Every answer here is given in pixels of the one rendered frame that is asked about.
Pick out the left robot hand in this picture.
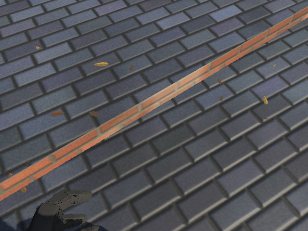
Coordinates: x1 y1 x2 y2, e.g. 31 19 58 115
26 188 99 231

